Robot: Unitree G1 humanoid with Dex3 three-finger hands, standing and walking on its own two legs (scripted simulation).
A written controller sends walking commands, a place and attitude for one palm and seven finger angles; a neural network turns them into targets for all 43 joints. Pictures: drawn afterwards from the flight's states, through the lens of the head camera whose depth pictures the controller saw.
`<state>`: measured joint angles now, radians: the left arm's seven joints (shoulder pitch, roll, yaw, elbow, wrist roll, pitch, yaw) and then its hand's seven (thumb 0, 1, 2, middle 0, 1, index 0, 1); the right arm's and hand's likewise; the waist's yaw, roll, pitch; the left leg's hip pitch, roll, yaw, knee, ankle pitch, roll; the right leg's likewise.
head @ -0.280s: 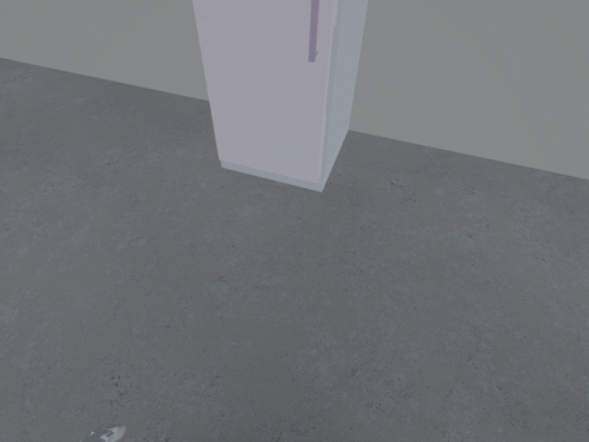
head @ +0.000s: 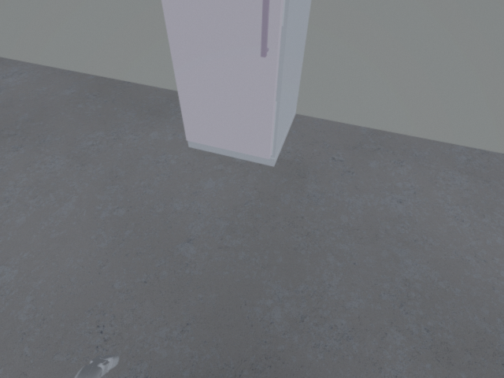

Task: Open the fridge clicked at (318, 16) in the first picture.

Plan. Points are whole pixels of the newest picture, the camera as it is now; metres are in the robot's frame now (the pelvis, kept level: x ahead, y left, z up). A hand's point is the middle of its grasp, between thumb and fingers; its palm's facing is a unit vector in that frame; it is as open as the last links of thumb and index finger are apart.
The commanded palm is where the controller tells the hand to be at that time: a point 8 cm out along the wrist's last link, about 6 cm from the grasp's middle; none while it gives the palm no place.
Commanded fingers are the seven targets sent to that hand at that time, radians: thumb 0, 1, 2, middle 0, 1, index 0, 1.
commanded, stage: stand and wait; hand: right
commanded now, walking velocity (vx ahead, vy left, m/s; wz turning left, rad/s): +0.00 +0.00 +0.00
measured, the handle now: (267, 6) +1.34 +0.01 +0.11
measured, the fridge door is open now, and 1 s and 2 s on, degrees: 0 0 0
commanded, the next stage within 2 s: look at it before walking up in 0.74 s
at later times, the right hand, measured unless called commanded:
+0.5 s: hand out of the picture +0.05 -0.25 -0.15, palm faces -0.03 +0.94 -0.33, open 7.3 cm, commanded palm none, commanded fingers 0.00 -0.90 -0.90 0.20 0.30 0.20 0.30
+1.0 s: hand out of the picture +0.06 -0.24 -0.15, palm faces -0.04 +0.94 -0.33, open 7.3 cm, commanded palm none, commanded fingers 0.00 -0.90 -0.90 0.20 0.30 0.20 0.30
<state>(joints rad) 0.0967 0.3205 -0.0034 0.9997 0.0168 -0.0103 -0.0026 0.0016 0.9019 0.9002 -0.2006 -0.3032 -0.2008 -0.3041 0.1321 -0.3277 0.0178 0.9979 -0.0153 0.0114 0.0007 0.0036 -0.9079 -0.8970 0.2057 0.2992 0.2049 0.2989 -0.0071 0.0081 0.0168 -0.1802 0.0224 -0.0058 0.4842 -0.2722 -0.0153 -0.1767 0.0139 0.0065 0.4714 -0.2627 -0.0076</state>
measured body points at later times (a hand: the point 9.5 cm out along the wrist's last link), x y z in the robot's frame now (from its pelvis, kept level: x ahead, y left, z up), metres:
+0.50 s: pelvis -0.02 +0.00 +0.00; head -0.02 +0.00 +0.45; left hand +0.06 +0.30 -0.13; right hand +0.06 -0.29 -0.13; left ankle -0.01 +0.13 -0.74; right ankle +0.00 -0.12 -0.74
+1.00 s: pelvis -0.01 +0.00 +0.01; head -0.01 +0.00 +0.46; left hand +0.06 +0.30 -0.13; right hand +0.06 -0.29 -0.13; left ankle -0.01 +0.13 -0.74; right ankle +0.00 -0.12 -0.74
